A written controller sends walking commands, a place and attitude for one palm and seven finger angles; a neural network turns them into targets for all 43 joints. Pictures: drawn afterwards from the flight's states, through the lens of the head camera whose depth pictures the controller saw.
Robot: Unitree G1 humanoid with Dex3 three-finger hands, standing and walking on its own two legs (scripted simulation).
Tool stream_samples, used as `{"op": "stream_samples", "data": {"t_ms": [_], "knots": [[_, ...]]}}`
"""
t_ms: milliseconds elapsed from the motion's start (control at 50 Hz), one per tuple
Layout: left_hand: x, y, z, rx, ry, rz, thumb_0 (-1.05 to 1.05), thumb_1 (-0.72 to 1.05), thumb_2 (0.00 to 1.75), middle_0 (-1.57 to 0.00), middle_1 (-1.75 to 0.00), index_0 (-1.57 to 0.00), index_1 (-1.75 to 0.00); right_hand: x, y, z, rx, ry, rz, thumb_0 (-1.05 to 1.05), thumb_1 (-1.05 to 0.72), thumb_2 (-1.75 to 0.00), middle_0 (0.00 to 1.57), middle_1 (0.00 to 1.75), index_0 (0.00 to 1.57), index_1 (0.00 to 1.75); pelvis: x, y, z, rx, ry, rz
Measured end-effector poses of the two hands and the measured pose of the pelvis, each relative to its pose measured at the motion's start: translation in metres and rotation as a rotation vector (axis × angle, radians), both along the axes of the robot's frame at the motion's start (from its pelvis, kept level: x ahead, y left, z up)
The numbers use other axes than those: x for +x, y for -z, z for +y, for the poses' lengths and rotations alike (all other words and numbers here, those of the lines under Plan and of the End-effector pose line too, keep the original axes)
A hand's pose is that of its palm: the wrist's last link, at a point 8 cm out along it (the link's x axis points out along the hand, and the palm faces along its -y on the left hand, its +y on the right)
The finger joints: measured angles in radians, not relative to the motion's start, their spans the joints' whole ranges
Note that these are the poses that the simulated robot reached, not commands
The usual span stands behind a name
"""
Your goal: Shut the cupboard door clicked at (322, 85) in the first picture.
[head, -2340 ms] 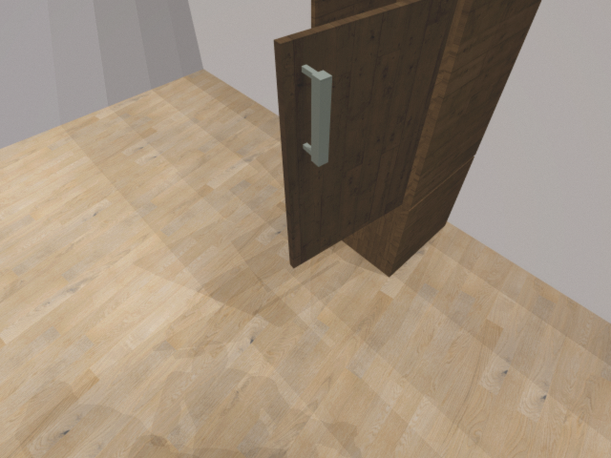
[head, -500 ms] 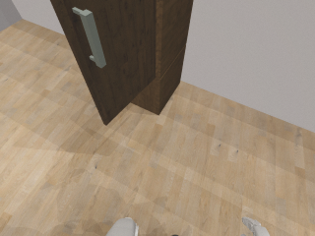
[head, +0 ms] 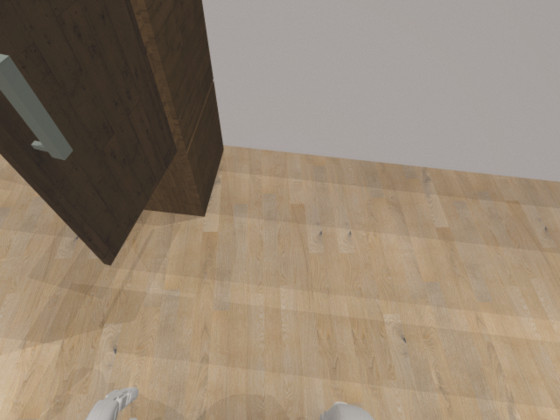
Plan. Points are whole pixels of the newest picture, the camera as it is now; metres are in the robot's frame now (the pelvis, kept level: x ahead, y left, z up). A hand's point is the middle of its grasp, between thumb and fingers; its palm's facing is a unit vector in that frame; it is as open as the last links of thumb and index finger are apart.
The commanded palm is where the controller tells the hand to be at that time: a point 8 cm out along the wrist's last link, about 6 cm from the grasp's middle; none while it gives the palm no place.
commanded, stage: walk around to get in front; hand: left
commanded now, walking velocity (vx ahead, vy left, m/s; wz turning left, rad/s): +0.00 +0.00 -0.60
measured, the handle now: (21, 110) +0.49 +0.41 +0.12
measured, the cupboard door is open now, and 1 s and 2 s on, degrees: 82 82 82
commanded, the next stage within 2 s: none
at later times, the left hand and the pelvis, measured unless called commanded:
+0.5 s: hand (173, 395) +0.16 +0.19 -0.19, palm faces -0.24 -0.95 -0.20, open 7.4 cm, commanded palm none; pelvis +0.03 +0.01 -0.01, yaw -17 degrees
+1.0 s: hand (235, 343) +0.25 +0.09 -0.16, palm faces -0.55 -0.79 -0.28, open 7.3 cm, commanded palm none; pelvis +0.04 -0.02 -0.01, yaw -35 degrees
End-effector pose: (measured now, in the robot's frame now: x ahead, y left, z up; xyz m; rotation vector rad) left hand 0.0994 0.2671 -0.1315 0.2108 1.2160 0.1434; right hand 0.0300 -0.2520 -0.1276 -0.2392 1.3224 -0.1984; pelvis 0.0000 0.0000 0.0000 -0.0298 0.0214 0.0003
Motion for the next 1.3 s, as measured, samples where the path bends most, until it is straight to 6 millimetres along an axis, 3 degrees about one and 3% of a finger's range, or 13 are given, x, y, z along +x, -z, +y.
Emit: {"op": "stream_samples", "data": {"t_ms": [60, 120, 260, 420, 500, 600, 700, 800, 880, 940, 1020, 1140, 1300], "knots": [[0.029, 0.001, -0.021, 0.024, 0.075, -0.053, 0.0, 0.91, 0.9, -0.2, -0.29, -0.2, -0.3, -0.025, 0.018, -0.02, 0.018, 0.071, 0.04, 0.01, -0.9, -0.9, 0.2, 0.3, 0.21, 0.3, 0.004, 0.013, -0.014, 0.029, 0.037, 0.005], [0.041, -0.004, -0.039, 0.042, 0.121, -0.076, 0.0, 0.91, 0.9, -0.2, -0.29, -0.2, -0.3, -0.037, 0.026, -0.035, 0.017, 0.13, 0.073, 0.01, -0.91, -0.9, 0.2, 0.3, 0.21, 0.3, 0.002, 0.013, -0.019, 0.025, 0.076, -0.007], [0.046, -0.008, -0.061, 0.028, 0.195, -0.017, 0.0, 0.9, 0.9, -0.2, -0.3, -0.21, -0.3, -0.018, 0.01, -0.04, 0.021, 0.2, -0.019, 0.01, -0.91, -0.9, 0.2, 0.3, 0.2, 0.3, 0.007, 0.0, -0.022, 0.05, 0.169, 0.003], [0.056, 0.011, -0.048, -0.017, 0.23, 0.022, 0.0, 0.9, 0.9, -0.2, -0.3, -0.21, -0.3, 0.018, -0.001, -0.018, -0.01, 0.234, -0.135, 0.01, -0.91, -0.9, 0.2, 0.3, 0.2, 0.3, 0.021, 0.004, 0.0, 0.031, 0.252, 0.012], [0.07, 0.026, -0.032, -0.032, 0.24, 0.04, 0.0, 0.9, 0.9, -0.2, -0.3, -0.21, -0.3, 0.022, -0.005, -0.001, -0.045, 0.236, -0.167, 0.01, -0.91, -0.9, 0.2, 0.3, 0.2, 0.3, 0.029, 0.011, 0.014, 0.012, 0.296, 0.013], [0.093, 0.016, -0.027, -0.04, 0.288, 0.043, 0.0, 0.91, 0.9, -0.2, -0.3, -0.2, -0.3, 0.002, -0.018, 0.015, -0.05, 0.269, -0.123, 0.01, -0.91, -0.9, 0.2, 0.3, 0.21, 0.3, 0.035, -0.002, 0.018, -0.014, 0.355, 0.014], [0.115, 0.007, -0.038, -0.034, 0.367, 0.043, 0.0, 0.91, 0.9, -0.2, -0.29, -0.2, -0.3, -0.026, -0.018, 0.02, -0.038, 0.359, -0.088, 0.01, -0.9, -0.9, 0.2, 0.3, 0.21, 0.3, 0.04, -0.007, 0.017, -0.026, 0.423, 0.016], [0.142, 0.003, -0.072, -0.018, 0.476, 0.022, 0.0, 0.91, 0.9, -0.2, -0.29, -0.2, -0.3, -0.065, -0.004, 0.016, -0.009, 0.471, -0.049, 0.01, -0.9, -0.9, 0.2, 0.3, 0.21, 0.3, 0.04, -0.001, 0.006, -0.01, 0.492, 0.007], [0.164, 0.003, -0.108, 0.006, 0.563, -0.05, 0.0, 0.91, 0.9, -0.2, -0.29, -0.2, -0.3, -0.1, 0.02, 0.005, 0.022, 0.559, -0.015, 0.01, -0.9, -0.9, 0.2, 0.3, 0.21, 0.3, 0.039, 0.014, -0.012, 0.023, 0.541, -0.003], [0.167, -0.003, -0.126, 0.02, 0.595, -0.075, 0.0, 0.91, 0.9, -0.2, -0.29, -0.2, -0.3, -0.113, 0.027, -0.003, 0.026, 0.609, 0.02, 0.01, -0.91, -0.9, 0.2, 0.3, 0.21, 0.3, 0.037, 0.014, -0.016, 0.016, 0.571, -0.012], [0.165, -0.008, -0.137, 0.032, 0.626, -0.045, 0.0, 0.91, 0.9, -0.2, -0.3, -0.2, -0.3, -0.108, 0.016, -0.012, 0.021, 0.649, -0.008, 0.01, -0.91, -0.9, 0.2, 0.3, 0.2, 0.3, 0.039, 0.004, -0.021, 0.036, 0.622, -0.008], [0.17, -0.002, -0.145, 0.015, 0.686, 0.012, 0.0, 0.9, 0.9, -0.2, -0.3, -0.21, -0.3, -0.084, 0.002, -0.018, -0.013, 0.689, -0.097, 0.01, -0.91, -0.9, 0.2, 0.3, 0.2, 0.3, 0.05, 0.0, -0.02, 0.05, 0.697, 0.0], [0.206, 0.024, -0.14, -0.019, 0.726, 0.051, 0.0, 0.9, 0.9, -0.2, -0.3, -0.21, -0.3, -0.058, -0.007, 0.001, -0.084, 0.72, -0.151, 0.01, -0.91, -0.9, 0.2, 0.3, 0.2, 0.3, 0.079, 0.009, -0.005, 0.021, 0.788, 0.011]]}}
